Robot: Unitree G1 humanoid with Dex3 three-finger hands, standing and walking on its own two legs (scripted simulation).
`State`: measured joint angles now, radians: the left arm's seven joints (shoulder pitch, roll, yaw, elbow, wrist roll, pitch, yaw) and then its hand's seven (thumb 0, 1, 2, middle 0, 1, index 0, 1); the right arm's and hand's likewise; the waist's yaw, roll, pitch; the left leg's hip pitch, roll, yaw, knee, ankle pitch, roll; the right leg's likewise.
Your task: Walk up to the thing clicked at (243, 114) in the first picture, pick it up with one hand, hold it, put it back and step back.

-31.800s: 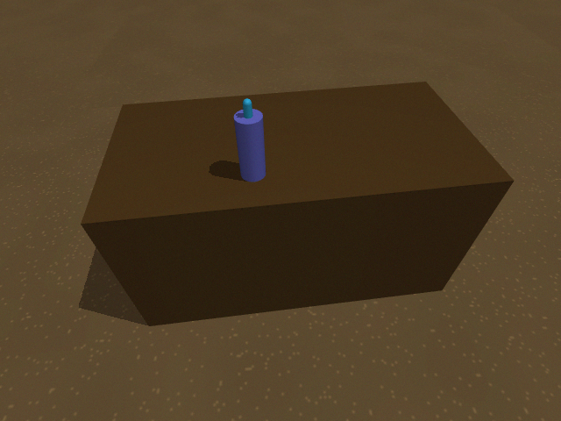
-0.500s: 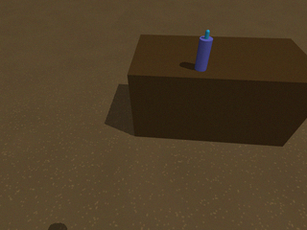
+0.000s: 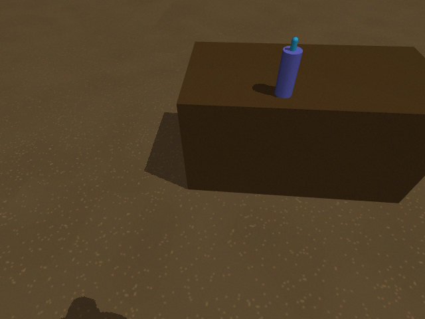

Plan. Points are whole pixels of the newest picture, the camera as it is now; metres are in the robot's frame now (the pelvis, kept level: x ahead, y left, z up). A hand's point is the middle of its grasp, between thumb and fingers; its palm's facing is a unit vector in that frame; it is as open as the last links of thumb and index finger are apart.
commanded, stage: step back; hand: right
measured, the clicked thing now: (288, 67) +1.04 -0.24 -0.05
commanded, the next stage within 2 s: stand in 0.08 s
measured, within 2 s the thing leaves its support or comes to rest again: neither
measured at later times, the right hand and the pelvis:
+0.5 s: hand out of the picture +0.07 -0.26 -0.13, palm faces +0.01 +0.94 -0.34, open 7.4 cm; pelvis -0.03 -0.01 +0.02, yaw +0 degrees
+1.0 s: hand out of the picture +0.01 -0.26 -0.14, palm faces -0.02 +0.95 -0.32, open 7.4 cm; pelvis -0.04 -0.01 +0.02, yaw +0 degrees
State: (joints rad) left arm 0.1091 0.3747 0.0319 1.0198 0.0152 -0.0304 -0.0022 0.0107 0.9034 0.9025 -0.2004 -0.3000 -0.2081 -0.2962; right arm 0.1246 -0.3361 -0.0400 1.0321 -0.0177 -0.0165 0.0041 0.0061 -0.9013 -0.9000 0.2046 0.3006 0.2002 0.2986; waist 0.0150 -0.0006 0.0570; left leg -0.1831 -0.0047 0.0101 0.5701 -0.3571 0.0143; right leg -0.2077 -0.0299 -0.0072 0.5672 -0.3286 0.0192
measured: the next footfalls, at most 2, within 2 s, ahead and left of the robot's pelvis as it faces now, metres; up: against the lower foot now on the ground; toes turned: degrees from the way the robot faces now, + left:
none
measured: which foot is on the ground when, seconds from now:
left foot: down 0.00-1.00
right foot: down 0.00-1.00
